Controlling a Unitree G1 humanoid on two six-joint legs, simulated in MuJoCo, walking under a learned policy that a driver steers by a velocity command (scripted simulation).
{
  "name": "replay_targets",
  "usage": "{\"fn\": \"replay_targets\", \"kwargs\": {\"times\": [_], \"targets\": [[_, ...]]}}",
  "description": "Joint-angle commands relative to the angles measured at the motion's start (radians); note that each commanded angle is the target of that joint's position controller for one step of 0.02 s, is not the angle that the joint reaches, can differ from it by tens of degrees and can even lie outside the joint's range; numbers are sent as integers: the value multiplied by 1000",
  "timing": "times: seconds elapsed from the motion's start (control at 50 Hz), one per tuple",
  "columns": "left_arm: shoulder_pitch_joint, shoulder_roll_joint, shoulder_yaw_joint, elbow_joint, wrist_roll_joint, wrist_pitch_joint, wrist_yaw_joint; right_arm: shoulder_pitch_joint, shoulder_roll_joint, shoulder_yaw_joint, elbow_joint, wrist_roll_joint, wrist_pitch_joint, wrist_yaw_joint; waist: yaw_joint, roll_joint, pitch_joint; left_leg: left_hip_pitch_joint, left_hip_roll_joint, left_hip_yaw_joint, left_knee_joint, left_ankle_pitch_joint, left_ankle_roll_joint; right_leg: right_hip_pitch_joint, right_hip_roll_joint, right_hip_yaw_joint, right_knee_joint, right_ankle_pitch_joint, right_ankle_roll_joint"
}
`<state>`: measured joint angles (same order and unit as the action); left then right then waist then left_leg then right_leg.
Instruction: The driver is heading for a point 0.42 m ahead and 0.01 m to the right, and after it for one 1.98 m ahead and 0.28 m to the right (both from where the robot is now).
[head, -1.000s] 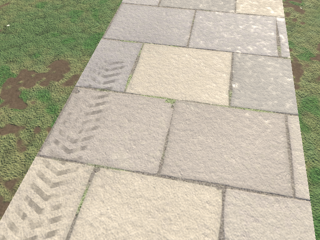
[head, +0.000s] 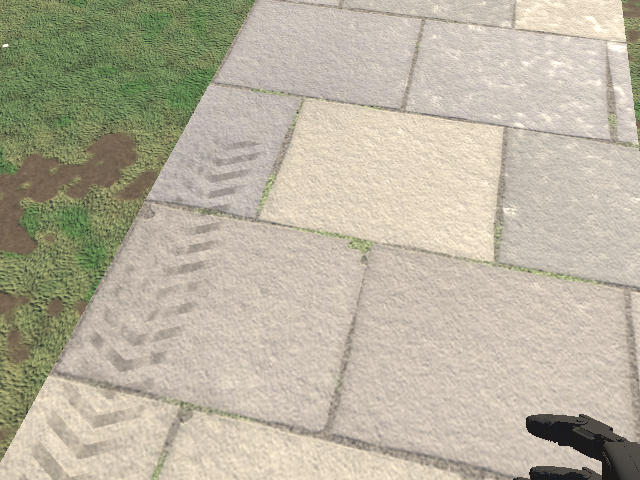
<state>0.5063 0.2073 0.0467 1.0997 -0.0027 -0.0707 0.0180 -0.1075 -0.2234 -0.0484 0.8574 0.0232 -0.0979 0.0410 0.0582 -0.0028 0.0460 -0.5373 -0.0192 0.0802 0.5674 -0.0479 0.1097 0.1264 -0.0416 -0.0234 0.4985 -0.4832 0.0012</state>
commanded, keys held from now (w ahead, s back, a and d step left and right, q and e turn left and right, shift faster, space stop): w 0.34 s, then no key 0.66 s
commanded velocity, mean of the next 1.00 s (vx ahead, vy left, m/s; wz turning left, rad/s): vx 0.28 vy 0.00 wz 0.00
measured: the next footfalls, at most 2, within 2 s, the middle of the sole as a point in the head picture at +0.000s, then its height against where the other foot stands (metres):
right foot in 0.50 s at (427, 469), level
left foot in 0.86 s outside the picture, level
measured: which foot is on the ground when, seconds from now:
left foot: down 0.00-0.52, up 0.54-0.84, down 0.86-1.00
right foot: down 0.00-0.00, up 0.02-0.48, down 0.50-1.00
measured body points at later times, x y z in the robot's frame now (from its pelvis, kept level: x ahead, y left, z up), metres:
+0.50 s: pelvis +0.28 -0.03 +0.02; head +0.31 -0.04 +0.47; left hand +0.48 +0.21 -0.08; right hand +0.24 -0.29 -0.13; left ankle +0.14 +0.10 -0.71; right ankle +0.43 -0.14 -0.71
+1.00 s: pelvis +0.39 -0.04 +0.03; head +0.40 -0.03 +0.48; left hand +0.48 +0.20 -0.12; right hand +0.44 -0.30 -0.11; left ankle +0.39 +0.10 -0.71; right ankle +0.43 -0.14 -0.71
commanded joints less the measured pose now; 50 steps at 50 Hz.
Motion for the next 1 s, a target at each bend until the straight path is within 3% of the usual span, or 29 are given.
{"fn": "replay_targets", "kwargs": {"times": [0.02, 0.04, 0.06, 0.08, 0.1, 0.12, 0.14, 0.18, 0.26, 0.38, 0.44, 0.48, 0.5, 0.52, 0.54, 0.56, 0.58, 0.6, 0.62, 0.66, 0.7, 0.76, 0.8, 0.84, 0.86, 0.88, 0.9, 0.92, 1.0], "targets": [[57, 11, -16, -69, -15, -52, -23, 522, -240, -66, 102, -25, 15, -15, -199, 227, -485, 998, 425, -885, -268, -350, 281, -750, 104, 158, 903, -50, -26], [-51, 97, 10, -110, -43, -69, -25, 412, -186, -49, 93, -9, 7, -11, -179, 186, -300, 852, 377, -756, -304, -387, 218, -857, 36, 165, 964, -14, -48], [-136, 128, 16, -138, -51, -76, -19, 312, -139, -35, 70, -5, 0, -8, -147, 96, -177, 661, 344, -588, -326, -320, 178, -852, -23, 128, 929, 79, -63], [-172, 129, 25, -146, -40, -72, -6, 242, -112, -25, 63, -17, -11, -1, -103, 19, -112, 489, 307, -479, -355, -227, 149, -798, -67, 108, 862, 155, -67], [-156, 120, 34, -144, -25, -56, 3, 207, -84, -16, 64, -29, -19, 4, -59, 28, -87, 373, 266, -393, -381, -164, 127, -724, -103, 112, 805, 197, -72], [-121, 92, 33, -141, -22, -39, 7, 201, -74, -12, 73, -33, -20, 8, -31, 58, -81, 305, 244, -345, -406, -161, 125, -673, -117, 115, 773, 209, -73], [-108, 69, 32, -141, -22, -26, 11, 217, -79, -12, 85, -31, -21, 6, -21, 71, -65, 260, 235, -314, -431, -162, 132, -658, -125, 108, 738, 206, -70], [-164, 78, 36, -170, -16, -12, 15, 256, -112, -16, 103, -29, -22, -9, -18, 72, -20, 216, 227, -268, -475, -156, 146, -705, -138, 94, 654, 255, -48], [-333, 98, 41, -229, 0, -17, 9, 351, -153, -23, 119, -26, -15, -40, -58, 41, 6, 301, 224, -225, -487, -73, 134, -838, -140, 81, 409, 484, -10], [-539, 67, 17, -283, -10, -31, -24, 469, -164, -22, 144, -13, 4, -51, -130, 37, 37, 411, 200, -128, -422, 69, 88, -765, -58, 12, 90, 604, -3], [-546, 90, 18, -302, -7, -41, -44, 492, -175, -26, 161, -14, 29, -55, -117, 74, 3, 511, 234, -133, -296, 262, 58, -704, -22, 15, 19, 533, -30], [-419, 140, 37, -267, 3, -46, -44, 446, -183, -29, 152, -10, 39, -59, -39, 92, -75, 546, 213, -126, -148, 429, 14, -539, 19, -1, -48, 540, -67], [-299, 193, 56, -229, 13, -51, -40, 454, -165, -22, 147, -14, 40, -59, 6, 63, -151, 513, 153, -95, 9, 435, -22, -362, 9, -1, -73, 715, -96], [-169, 275, 70, -206, 37, -51, -34, 502, -113, -2, 125, -42, 34, -57, 12, -76, -317, 300, 78, -56, 300, 82, -71, -30, -192, 184, 42, 1148, -171], [-146, 279, 63, -193, 29, -37, -37, 662, -8, 29, 164, -32, 23, -47, -37, -305, -474, 26, -50, -85, 616, -628, -125, 243, -413, 480, 25, 1289, -350], [-131, 212, 48, -199, 10, -25, -43, 644, -110, 4, 186, -8, 20, -43, 0, -185, -514, 2, -22, -219, 712, -647, -122, 185, -370, 513, -32, 1084, -339], [-226, 189, 38, -216, 2, -20, -41, 533, -148, -8, 153, 12, 24, -47, -10, -135, -366, -70, 20, -185, 723, -589, -120, 53, -328, 400, -70, 957, -294], [-317, 158, 25, -232, 7, -18, -36, 460, -138, -9, 138, 7, 36, -58, -33, -61, -268, -65, 65, -154, 674, -516, -127, -93, -281, 325, -114, 863, -260], [-380, 126, 13, -240, 14, -17, -33, 428, -129, -14, 133, -5, 53, -69, -60, -41, -204, -18, 101, -153, 607, -460, -132, -233, -253, 269, -155, 801, -247], [-427, 110, 8, -230, 36, -16, -34, 461, -84, -10, 142, -16, 82, -79, -109, -92, -172, 143, 116, -135, 468, -397, -134, -413, -199, 187, -211, 739, -227], [-435, 120, 10, -221, 43, -15, -29, 468, -57, -4, 148, -20, 93, -88, -121, -112, -171, 218, 101, -111, 317, -381, -138, -467, -173, 130, -226, 733, -234], [-422, 140, 13, -207, 27, 0, -16, 429, -77, -6, 147, -25, 108, -92, -105, -114, -191, 288, 91, -96, 160, -256, -136, -467, -174, 138, -255, 487, -230], [-437, 135, 8, -201, 14, 14, -9, 411, -78, -8, 152, -30, 114, -87, -114, -107, -152, 355, 77, -75, 42, -155, -122, -520, -152, 137, -272, 202, -195], [-402, 102, -3, -176, 9, 23, -7, 385, -88, -10, 149, -49, 114, -85, -112, -81, -86, 395, 87, -86, -77, -102, -94, -564, -107, 133, -273, -12, -122], [-381, 97, -6, -167, 12, 26, -7, 379, -109, -11, 141, -52, 111, -86, -97, -51, -50, 383, 130, -132, -134, -109, -72, -566, -78, 122, -242, -41, -84], [-336, 104, 1, -163, 14, 28, -5, 360, -175, -24, 144, -35, 108, -90, -44, 49, -18, 317, 142, -141, -133, -188, -50, -543, -17, 72, -216, 6, -56], [-338, 102, 1, -159, 16, 34, 3, 350, -150, -25, 158, -25, 101, -85, -49, 103, -3, 206, 123, -143, -174, -337, -50, -449, 15, 24, -172, 89, -40], [-343, 107, 3, -157, 13, 38, 8, 338, -113, -17, 161, -29, 91, -82, -47, 116, 3, 159, 117, -146, -206, -362, -65, -387, 16, 15, -135, 150, -39], [-326, 96, 4, -135, 17, 44, 10, 326, -92, -13, 173, -27, 65, -79, -47, 84, -42, 224, 105, -129, -177, -180, -96, -338, 9, 9, -93, 306, -57]]}}
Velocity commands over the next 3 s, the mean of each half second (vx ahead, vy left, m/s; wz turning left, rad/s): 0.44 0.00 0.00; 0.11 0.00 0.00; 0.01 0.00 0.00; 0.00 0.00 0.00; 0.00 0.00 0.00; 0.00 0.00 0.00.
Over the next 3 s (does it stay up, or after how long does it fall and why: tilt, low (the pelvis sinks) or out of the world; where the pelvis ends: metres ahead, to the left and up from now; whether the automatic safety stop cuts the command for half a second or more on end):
stays up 0.42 -0.03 0.03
